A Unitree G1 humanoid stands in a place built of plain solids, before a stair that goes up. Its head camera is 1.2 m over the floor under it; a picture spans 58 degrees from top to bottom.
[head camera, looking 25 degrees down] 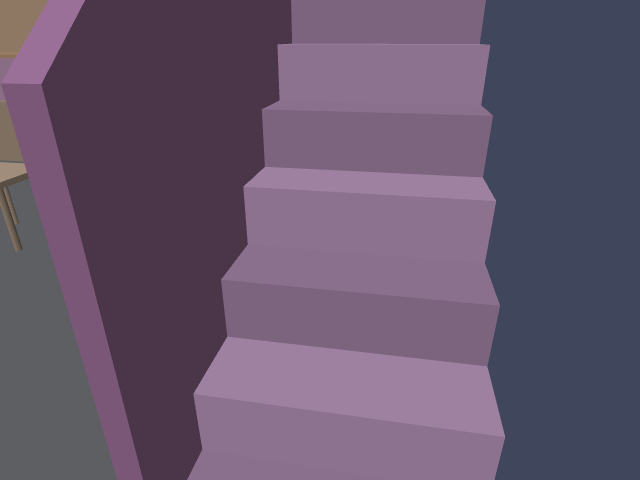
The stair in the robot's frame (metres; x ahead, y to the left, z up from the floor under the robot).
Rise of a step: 0.20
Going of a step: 0.23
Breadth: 0.74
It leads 10 degrees to the right of straight ahead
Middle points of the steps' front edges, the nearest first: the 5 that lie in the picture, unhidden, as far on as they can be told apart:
0.75 -0.05 0.39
0.98 -0.09 0.59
1.21 -0.13 0.79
1.44 -0.17 0.98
1.67 -0.21 1.18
